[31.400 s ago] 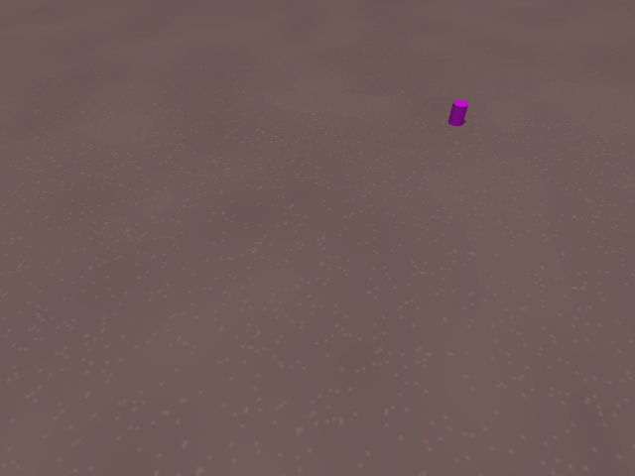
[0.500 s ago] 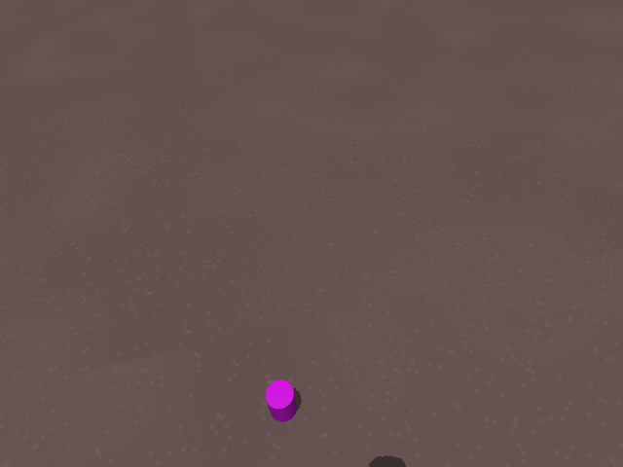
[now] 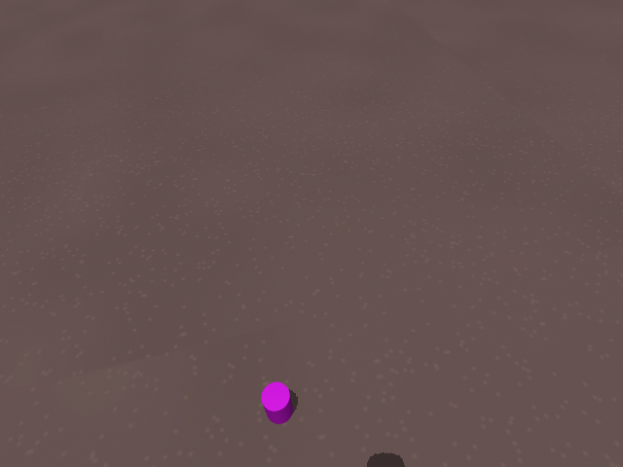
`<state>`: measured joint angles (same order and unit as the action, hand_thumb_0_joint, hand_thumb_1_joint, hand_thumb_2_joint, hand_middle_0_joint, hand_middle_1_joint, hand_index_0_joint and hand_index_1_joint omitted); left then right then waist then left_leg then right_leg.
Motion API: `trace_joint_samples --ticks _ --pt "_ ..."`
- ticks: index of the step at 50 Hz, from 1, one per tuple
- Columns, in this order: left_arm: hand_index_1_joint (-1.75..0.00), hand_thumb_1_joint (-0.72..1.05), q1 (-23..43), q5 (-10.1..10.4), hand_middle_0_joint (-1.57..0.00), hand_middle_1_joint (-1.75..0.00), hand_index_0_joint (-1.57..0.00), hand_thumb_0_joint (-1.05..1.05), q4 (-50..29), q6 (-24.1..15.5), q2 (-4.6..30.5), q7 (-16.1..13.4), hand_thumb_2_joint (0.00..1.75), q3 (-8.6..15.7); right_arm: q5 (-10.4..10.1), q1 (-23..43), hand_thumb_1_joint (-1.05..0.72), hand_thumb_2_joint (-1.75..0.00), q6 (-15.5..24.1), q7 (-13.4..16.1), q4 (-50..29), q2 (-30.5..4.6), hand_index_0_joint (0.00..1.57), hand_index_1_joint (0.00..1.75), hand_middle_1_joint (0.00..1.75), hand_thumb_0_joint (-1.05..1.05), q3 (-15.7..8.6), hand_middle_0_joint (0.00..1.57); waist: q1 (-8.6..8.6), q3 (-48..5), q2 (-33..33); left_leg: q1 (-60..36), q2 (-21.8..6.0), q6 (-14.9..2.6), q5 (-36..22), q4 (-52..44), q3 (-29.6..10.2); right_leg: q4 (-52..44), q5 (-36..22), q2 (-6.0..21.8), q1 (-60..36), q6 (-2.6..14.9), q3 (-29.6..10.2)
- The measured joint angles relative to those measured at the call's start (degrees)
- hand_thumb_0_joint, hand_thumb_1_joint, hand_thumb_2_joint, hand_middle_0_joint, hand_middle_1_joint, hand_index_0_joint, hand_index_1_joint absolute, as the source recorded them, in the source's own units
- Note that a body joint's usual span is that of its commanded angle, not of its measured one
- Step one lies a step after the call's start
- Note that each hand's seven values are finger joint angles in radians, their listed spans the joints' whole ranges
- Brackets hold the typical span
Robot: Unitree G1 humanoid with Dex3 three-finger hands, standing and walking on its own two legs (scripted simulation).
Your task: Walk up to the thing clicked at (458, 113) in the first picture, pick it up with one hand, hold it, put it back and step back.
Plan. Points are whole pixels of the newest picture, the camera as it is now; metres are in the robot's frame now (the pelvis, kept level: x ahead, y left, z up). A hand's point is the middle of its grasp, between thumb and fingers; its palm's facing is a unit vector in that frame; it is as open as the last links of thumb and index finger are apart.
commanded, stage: stand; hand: left
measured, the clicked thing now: (277, 403) +0.44 +0.16 -0.72
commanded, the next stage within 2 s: step back in 0.36 s
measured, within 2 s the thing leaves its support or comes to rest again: neither
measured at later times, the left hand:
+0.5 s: hand out of the picture +0.07 +0.27 -0.16, palm faces +0.01 -0.93 -0.37, open 7.4 cm
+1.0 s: hand out of the picture +0.01 +0.32 -0.18, palm faces -0.10 -0.92 -0.37, open 7.4 cm
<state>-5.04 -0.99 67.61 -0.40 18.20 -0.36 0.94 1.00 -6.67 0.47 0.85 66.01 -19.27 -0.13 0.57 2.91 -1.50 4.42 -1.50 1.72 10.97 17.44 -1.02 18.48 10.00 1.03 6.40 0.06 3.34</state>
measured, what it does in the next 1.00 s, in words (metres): walks backwards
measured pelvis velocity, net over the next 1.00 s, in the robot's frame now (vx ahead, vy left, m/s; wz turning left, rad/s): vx -0.12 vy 0.07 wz -0.06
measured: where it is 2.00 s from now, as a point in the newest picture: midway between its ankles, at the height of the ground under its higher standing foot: outside the picture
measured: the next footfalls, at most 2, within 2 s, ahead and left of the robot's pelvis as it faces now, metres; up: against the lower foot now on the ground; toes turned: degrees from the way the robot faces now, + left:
right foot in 1.08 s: -0.12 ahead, -0.06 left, +0.00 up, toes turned -1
left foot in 1.42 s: -0.20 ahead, +0.19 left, +0.00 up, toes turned -4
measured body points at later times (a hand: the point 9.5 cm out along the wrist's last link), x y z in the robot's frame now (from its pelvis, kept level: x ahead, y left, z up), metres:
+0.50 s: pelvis -0.03 +0.01 -0.01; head +0.02 +0.00 +0.44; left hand +0.07 +0.31 -0.13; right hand +0.07 -0.30 -0.14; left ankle -0.02 +0.14 -0.74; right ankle +0.00 -0.11 -0.75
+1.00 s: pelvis -0.12 +0.07 -0.02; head -0.03 +0.07 +0.42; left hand +0.02 +0.36 -0.15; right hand -0.04 -0.25 -0.14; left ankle -0.07 +0.15 -0.75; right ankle -0.16 -0.06 -0.71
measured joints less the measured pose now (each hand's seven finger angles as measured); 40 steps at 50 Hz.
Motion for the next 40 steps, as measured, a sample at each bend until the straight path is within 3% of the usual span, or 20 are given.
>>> trace_joint_samples --ticks 18,24,28,30,32,33,35,37,40 --pt "-0.3 0.91 0.04 0.19 -0.2 -0.3 -0.2 0.01 -0.94 -0.1 0.16 0.14 0.9 -0.12 -0.1 0.18 -0.9 -0.9 0.16 -0.11 -0.35 -0.2 0.2 0.29 0.3 0.01 0.21 0.2 -0.19 -0.5 0.27 -0.53 -0.1 0.03 -0.07 -0.27 0.29 -0.2 -0.15 -0.11 -0.37 0.01 -0.29" --pt "-0.3 0.91 1.24 0.94 -0.2 -0.3 -0.21 0.01 -5.67 0.66 1.03 0.17 0.9 2.14 -1.22 2.47 -0.9 -0.9 -1.39 -0.81 -4.71 -1.79 0.2 0.29 0.3 0.01 -1.11 0.2 -0.92 3.98 -0.32 7.77 0.2 -1.65 2.99 12.34 -0.32 5.14 0.66 -0.04 4.55 0.34 -0.16" --pt "-0.3 0.9 2.16 -0.16 -0.2 -0.3 -0.21 0.01 -8.87 1.89 2.08 -0.05 0.9 2.86 -1.14 2.1 -0.9 -0.9 -2.48 -1.32 -7.84 -3.1 0.2 0.29 0.3 0.01 -2.39 0.2 -0.93 5.98 1.04 13.04 3.29 -3.63 13.69 25.73 -0.55 9.35 1.2 1.83 8.78 -0.27 -1.52" --pt "-0.3 0.9 2.85 -0.47 -0.2 -0.3 -0.21 0.01 -10.3 2.47 2.78 -0.14 0.9 2.96 -1.21 0.89 -0.9 -0.9 -2.62 -1.48 -8.95 -3.58 0.2 0.29 0.3 0.0 -2.81 0.2 -1.44 6.17 1.62 12.95 3.46 -4.06 13.14 26.05 -0.33 11.76 1.79 2.65 10.96 -1.06 -1.6" --pt "-0.3 0.9 3.63 -0.39 -0.2 -0.3 -0.21 0.01 -12.02 3.01 3.39 -0.17 0.9 2.9 -0.83 -0.64 -0.9 -0.9 -2.51 -1.46 -9.62 -4.11 0.2 0.29 0.3 0.0 -3.14 0.2 -1.99 6.1 1.59 10.85 2.7 -3.76 7.81 20.36 -0.3 15.2 2.94 3.0 13.51 -2.07 -1.32" --pt "-0.3 0.9 4.37 -0.11 -0.2 -0.3 -0.21 0.01 -12.79 3.31 3.85 -0.21 0.9 2.94 -0.36 -1.04 -0.9 -0.9 -2.4 -1.24 -9.57 -3.9 0.2 0.29 0.3 0.0 -3.43 0.2 -2.02 6.56 2.3 10.44 3.2 -3.49 10.08 19.36 -0.17 17.52 3.65 3.49 15.0 -1.62 -1.81" --pt "-0.3 0.91 5.79 0.29 -0.2 -0.3 -0.2 0.01 -14.04 4.0 4.67 -0.73 0.9 3.28 0.54 -1.35 -0.9 -0.9 -2.4 -1.09 -9.41 -2.57 0.2 0.29 0.29 0.0 -3.41 0.2 -1.51 8.39 4.14 10.88 4.01 -4.01 10.34 20.16 0.79 24.88 12.93 1.01 17.61 -0.07 -7.44" --pt "-0.3 0.91 6.05 0.37 -0.2 -0.3 -0.2 0.01 -14.77 4.35 4.75 -1.36 0.9 3.32 0.83 -2.12 -0.9 -0.9 -2.39 -1.07 -9.91 -1.51 0.2 0.29 0.29 0.01 -3.0 0.2 -2.3 9.02 4.14 11.49 3.65 -4.39 9.0 19.64 0.18 33.34 19.59 -3.38 19.53 0.65 -10.86" --pt "-0.3 0.91 5.45 0.79 -0.2 -0.3 -0.2 0.01 -15.33 4.63 4.37 -1.52 0.9 2.84 1.15 -2.98 -0.9 -0.9 -2.43 -0.48 -10.67 -0.45 0.2 0.29 0.3 0.01 -2.59 0.2 -2.64 8.72 4.06 11.76 3.46 -4.67 6.17 16.35 0.15 42.58 19.1 -7.28 21.1 1.06 -12.94"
